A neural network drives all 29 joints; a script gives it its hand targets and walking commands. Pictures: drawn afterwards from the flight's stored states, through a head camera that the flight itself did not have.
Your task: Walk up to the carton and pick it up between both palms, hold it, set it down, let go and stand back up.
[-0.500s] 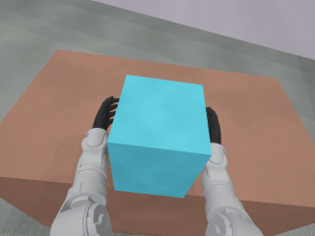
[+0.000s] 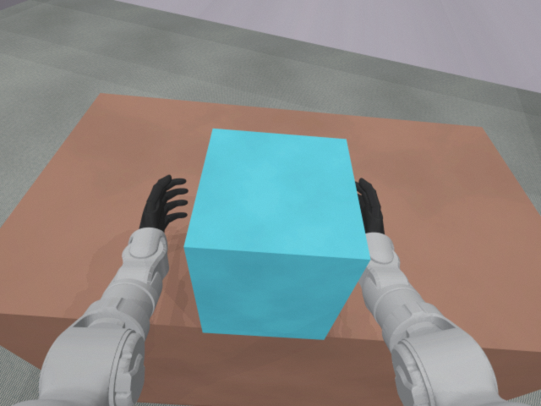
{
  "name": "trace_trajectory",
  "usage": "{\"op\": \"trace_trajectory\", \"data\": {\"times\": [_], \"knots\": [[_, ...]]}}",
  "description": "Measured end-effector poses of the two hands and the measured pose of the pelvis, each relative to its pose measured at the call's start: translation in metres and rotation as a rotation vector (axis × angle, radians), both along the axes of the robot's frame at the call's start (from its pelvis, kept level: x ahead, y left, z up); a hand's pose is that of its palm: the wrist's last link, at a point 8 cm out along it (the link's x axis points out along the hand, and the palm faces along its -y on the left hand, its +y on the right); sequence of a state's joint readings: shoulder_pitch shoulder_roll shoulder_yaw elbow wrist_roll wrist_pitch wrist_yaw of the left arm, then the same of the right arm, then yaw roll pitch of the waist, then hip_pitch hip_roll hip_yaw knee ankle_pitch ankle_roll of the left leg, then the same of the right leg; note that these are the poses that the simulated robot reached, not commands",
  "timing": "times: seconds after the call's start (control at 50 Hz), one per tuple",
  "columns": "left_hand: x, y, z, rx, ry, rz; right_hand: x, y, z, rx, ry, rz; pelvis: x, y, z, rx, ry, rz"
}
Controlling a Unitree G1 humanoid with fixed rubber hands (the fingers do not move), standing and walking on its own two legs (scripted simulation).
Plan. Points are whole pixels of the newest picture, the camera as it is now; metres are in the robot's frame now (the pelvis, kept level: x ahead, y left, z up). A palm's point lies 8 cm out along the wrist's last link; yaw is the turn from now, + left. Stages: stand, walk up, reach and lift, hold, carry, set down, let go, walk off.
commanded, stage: set down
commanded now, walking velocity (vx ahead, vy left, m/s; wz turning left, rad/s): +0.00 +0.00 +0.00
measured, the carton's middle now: (271, 239) +0.37 +0.01 +0.05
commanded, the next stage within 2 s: none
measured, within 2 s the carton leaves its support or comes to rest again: neither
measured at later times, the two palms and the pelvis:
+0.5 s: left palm (146, 181) +0.40 +0.20 +0.13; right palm (401, 193) +0.40 -0.17 +0.14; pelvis -0.02 -0.01 +0.01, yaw +0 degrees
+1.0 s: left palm (103, 153) +0.37 +0.23 +0.20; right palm (429, 168) +0.39 -0.17 +0.21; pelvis -0.02 -0.02 +0.01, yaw +2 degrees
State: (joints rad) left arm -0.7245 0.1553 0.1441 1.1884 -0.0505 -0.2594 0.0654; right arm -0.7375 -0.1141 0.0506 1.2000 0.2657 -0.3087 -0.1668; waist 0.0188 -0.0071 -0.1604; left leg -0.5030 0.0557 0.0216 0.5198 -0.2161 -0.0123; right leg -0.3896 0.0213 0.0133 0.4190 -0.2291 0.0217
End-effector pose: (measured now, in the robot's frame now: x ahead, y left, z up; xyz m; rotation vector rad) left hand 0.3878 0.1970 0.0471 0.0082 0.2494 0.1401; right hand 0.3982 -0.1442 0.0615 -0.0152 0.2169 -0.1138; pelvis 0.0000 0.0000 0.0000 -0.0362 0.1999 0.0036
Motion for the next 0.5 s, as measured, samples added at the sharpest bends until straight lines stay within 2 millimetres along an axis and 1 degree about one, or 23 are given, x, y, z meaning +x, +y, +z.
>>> {"op": "trace_trajectory", "data": {"times": [0.06, 0.12, 0.18, 0.24, 0.34, 0.42, 0.5], "knots": [[0.000, 0.010, 0.010, 0.001, -0.023, 0.006, 0.003, -0.009, 0.012, 0.008, -0.025, -0.011, -0.001, 0.001, -0.001, -0.001, 0.002, 0.005], [0.001, 0.016, 0.020, 0.015, -0.031, -0.007, 0.004, -0.020, 0.022, 0.011, -0.021, -0.019, -0.004, 0.001, -0.001, 0.000, -0.008, 0.010], [0.002, 0.016, 0.029, 0.013, -0.025, -0.023, 0.004, -0.029, 0.031, 0.016, -0.010, -0.022, -0.008, 0.001, 0.000, 0.003, -0.019, 0.011], [0.004, 0.012, 0.038, 0.003, -0.029, -0.041, 0.003, -0.033, 0.042, 0.021, -0.018, -0.013, -0.011, -0.001, 0.000, 0.007, -0.026, 0.009], [0.009, 0.003, 0.058, -0.013, -0.036, -0.053, 0.005, -0.032, 0.064, 0.022, -0.030, 0.011, -0.015, -0.003, 0.002, 0.015, -0.039, 0.000], [0.011, -0.002, 0.072, -0.002, -0.013, -0.057, 0.005, -0.028, 0.069, 0.031, 0.008, 0.011, -0.018, -0.005, 0.004, 0.017, -0.071, -0.002], [0.010, -0.002, 0.087, -0.008, -0.016, -0.045, 0.005, -0.023, 0.081, 0.042, -0.009, 0.017, -0.019, -0.008, 0.006, 0.020, -0.091, -0.001]]}}
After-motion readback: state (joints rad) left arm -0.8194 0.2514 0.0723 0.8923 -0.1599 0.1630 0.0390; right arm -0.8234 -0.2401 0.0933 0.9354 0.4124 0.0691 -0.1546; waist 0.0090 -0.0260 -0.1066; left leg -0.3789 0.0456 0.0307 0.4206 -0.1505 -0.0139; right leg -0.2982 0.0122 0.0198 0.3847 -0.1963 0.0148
